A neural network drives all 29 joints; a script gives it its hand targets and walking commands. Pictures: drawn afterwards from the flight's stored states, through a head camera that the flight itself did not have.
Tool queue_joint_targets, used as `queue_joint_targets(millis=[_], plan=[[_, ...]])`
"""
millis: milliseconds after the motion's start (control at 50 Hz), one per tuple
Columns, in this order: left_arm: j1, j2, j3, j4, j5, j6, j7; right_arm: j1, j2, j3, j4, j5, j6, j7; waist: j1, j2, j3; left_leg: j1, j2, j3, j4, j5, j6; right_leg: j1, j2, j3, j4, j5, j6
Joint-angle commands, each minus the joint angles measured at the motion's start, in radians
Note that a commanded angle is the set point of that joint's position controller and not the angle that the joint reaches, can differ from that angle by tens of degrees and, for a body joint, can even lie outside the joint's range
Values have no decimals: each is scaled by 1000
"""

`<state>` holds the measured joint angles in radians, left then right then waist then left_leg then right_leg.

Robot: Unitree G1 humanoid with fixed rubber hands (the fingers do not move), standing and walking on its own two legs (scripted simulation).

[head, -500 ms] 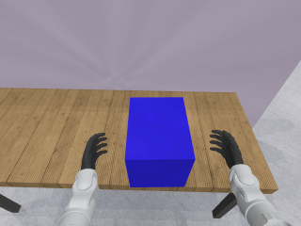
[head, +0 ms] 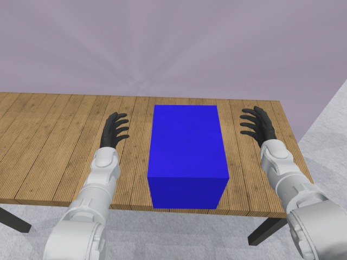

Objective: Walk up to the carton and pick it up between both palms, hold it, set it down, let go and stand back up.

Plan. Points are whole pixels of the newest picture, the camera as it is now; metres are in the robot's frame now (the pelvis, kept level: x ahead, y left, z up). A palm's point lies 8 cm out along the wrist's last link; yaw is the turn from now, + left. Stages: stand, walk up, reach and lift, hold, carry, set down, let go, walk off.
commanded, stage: reach and lift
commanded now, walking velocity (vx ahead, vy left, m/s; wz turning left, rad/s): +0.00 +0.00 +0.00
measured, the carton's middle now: (185, 156) +0.43 +0.02 -0.08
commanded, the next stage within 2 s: none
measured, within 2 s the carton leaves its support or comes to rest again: neither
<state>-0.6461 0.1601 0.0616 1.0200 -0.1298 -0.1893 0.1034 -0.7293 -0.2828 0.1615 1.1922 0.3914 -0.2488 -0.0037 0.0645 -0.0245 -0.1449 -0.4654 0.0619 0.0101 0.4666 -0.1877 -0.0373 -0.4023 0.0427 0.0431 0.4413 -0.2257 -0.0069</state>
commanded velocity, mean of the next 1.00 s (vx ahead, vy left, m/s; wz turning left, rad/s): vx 0.00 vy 0.00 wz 0.00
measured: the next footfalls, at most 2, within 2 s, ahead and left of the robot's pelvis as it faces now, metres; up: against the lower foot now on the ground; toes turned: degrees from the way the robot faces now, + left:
none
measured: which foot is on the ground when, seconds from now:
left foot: down 0.00-1.00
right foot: down 0.00-1.00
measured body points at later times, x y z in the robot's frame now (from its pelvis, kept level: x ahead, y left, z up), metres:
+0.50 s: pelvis -0.02 +0.00 -0.02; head +0.07 +0.01 +0.42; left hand +0.40 +0.21 -0.01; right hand +0.44 -0.18 +0.01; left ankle +0.02 +0.14 -0.74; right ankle -0.01 -0.12 -0.74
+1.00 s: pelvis -0.02 +0.00 -0.06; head +0.12 +0.01 +0.37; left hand +0.41 +0.19 -0.07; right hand +0.44 -0.15 -0.05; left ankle +0.02 +0.14 -0.74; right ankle -0.01 -0.12 -0.74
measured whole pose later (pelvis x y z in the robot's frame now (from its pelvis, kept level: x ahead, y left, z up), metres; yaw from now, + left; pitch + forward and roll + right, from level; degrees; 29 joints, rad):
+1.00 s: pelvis -0.02 +0.00 -0.06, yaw +0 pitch +31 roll -2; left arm -0.85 0.12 0.11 1.34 -0.13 -0.52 0.09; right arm -0.92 -0.22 0.04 1.37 0.25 -0.51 -0.04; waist 0.05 0.01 -0.27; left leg -1.11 0.06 -0.01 0.86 -0.29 -0.03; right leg -1.05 0.04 0.01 0.84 -0.34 0.00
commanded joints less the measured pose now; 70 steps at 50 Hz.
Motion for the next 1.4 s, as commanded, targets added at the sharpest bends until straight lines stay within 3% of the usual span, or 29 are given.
queue_joint_targets(millis=[0, 60, 140, 160, 220, 260, 280, 340, 380, 400, 460, 520, 560, 620, 680, 700, 820, 900, 960, 1000, 1060, 1100, 1140, 1160, 1200, 1240, 1280, 1320, 1380], plan=[[-471, 124, 11, -53, -17, -40, -4, -466, -190, -38, -65, 12, -24, -8, -14, 26, -488, 326, -41, 40, 53, 311, -14, -8, 6, -52, -32, 271, 37], [-517, 144, 0, 19, -41, -44, -5, -531, -196, -39, -41, 2, -24, -7, -11, -14, -521, 289, -39, 44, 75, 297, -10, -44, 6, -61, -18, 239, 40], [-569, 123, -31, 109, -52, -56, -1, -567, -180, -8, 60, 47, -16, 11, 12, 21, -513, 268, -30, 37, 86, 337, -13, -83, 6, -66, 2, 253, 35], [-560, 134, -19, 118, -64, -60, -4, -576, -194, -7, 32, 48, -21, 9, 1, -13, -567, 268, -33, 41, 102, 348, -14, -67, 7, -71, 11, 283, 39], [-561, 144, -17, 148, -64, -86, -19, -561, -186, 22, 74, 75, -38, 10, 4, -8, -588, 251, -31, 37, 120, 412, -15, -47, 6, -62, 32, 382, 51], [-531, 123, -12, 237, -37, -103, -38, -533, -157, 28, 190, 68, -47, 14, -11, 1, -510, 200, -29, 42, 127, 375, -17, -85, -5, -60, 39, 338, 47], [-546, 133, 5, 198, -39, -128, -37, -544, -166, 8, 143, 53, -75, 14, 8, 8, -585, 190, -32, 42, 129, 379, -24, -91, 0, -77, 49, 334, 52], [-526, 135, 6, 195, -23, -189, -30, -532, -164, -5, 114, 43, -144, 19, 13, 46, -654, 219, -30, 39, 184, 475, -42, -155, 7, -87, 74, 380, 43], [-565, 139, 7, 258, -31, -217, -36, -561, -153, -14, 157, 15, -154, 16, -7, -3, -607, 143, -30, 44, 182, 367, -33, -196, 4, -93, 85, 296, 50], [-599, 136, -10, 214, -50, -236, -29, -578, -145, -24, 118, 17, -169, 18, 13, 26, -653, 130, -31, 44, 179, 349, -35, -202, 1, -95, 97, 276, 49], [-602, 144, -55, 291, -98, -277, -22, -583, -129, -20, 148, 27, -173, 22, -3, 19, -659, 71, -31, 47, 211, 249, -21, -289, 0, -85, 118, 144, 46], [-603, 149, -44, 318, -115, -323, -21, -599, -120, -35, 120, -19, -203, 11, -11, -18, -747, -19, -38, 53, 248, 230, -13, -288, -1, -96, 185, 171, 55], [-621, 146, -52, 304, -118, -348, -24, -594, -133, -68, 93, -42, -232, 4, -27, 15, -834, -30, -44, 54, 285, 272, -35, -284, 0, -98, 219, 225, 52], [-601, 133, -35, 401, -99, -363, -39, -599, -94, -68, 200, -53, -248, -7, -19, -3, -765, -114, -45, 62, 309, 211, -26, -317, -3, -95, 245, 179, 58], [-618, 142, -13, 292, -88, -387, -26, -592, -114, -105, 120, -75, -288, -21, -33, 12, -909, -114, -50, 63, 353, 270, -46, -292, 8, -98, 296, 257, 55], [-619, 135, -8, 275, -82, -387, -22, -610, -111, -97, 85, -84, -293, -23, -21, 12, -946, -97, -48, 69, 363, 304, -42, -283, 15, -107, 307, 287, 60], [-557, 92, 13, 236, -52, -360, -17, -578, -91, -100, 80, -96, -291, -34, -12, 3, -921, -69, -44, 60, 384, 297, -40, -333, 24, -106, 313, 237, 48], [-567, 73, 40, 198, -23, -362, -21, -584, -52, -115, 37, -111, -299, -38, -15, 19, -944, -89, -53, 65, 398, 333, -47, -313, 25, -105, 337, 313, 51], [-550, 28, 61, 192, 17, -361, -18, -565, -26, -149, 62, -160, -302, -45, -27, -6, -897, -84, -54, 62, 408, 338, -42, -323, 29, -97, 333, 278, 46], [-532, 12, 79, 184, 62, -361, -4, -529, -21, -174, 113, -180, -304, -44, -15, 39, -864, -33, -49, 58, 381, 348, -52, -339, 27, -100, 309, 253, 34], [-546, -12, 105, 206, 97, -359, 9, -544, -6, -208, 168, -214, -310, -51, -32, 45, -783, -14, -45, 53, 371, 339, -58, -379, 32, -109, 289, 245, 26], [-532, -46, 130, 178, 118, -370, 22, -573, 26, -219, 122, -240, -317, -59, -25, 14, -835, -29, -49, 47, 384, 357, -43, -336, 31, -103, 306, 276, 30], [-561, -51, 155, 228, 130, -367, 24, -594, 63, -230, 118, -266, -309, -68, -18, -20, -793, -92, -54, 61, 363, 278, -29, -292, 15, -93, 286, 233, 40], [-550, -52, 159, 207, 141, -370, 27, -588, 68, -240, 101, -281, -310, -66, -9, 3, -785, -93, -57, 65, 358, 275, -33, -281, 14, -86, 296, 239, 33], [-534, -28, 204, 236, 182, -358, 36, -587, 65, -268, 83, -311, -306, -82, -11, -30, -771, -114, -63, 69, 361, 278, -23, -223, 21, -75, 303, 269, 38], [-531, -80, 221, 219, 210, -355, 36, -571, 110, -303, 117, -354, -298, -94, -22, -23, -740, -112, -67, 70, 349, 287, -23, -213, 14, -64, 288, 282, 35], [-544, -108, 222, 176, 241, -350, 42, -556, 144, -339, 127, -386, -296, -94, -30, 31, -753, -73, -61, 69, 337, 287, -37, -243, 9, -74, 279, 262, 17], [-558, -103, 254, 171, 258, -353, 45, -575, 163, -375, 82, -439, -292, -94, -28, -5, -788, -63, -63, 76, 348, 307, -28, -235, 17, -85, 288, 278, 27], [-554, -125, 262, 151, 290, -342, 53, -563, 190, -391, 73, -474, -278, -86, -12, 24, -760, -51, -61, 87, 322, 300, -28, -224, 11, -89, 272, 243, 18]])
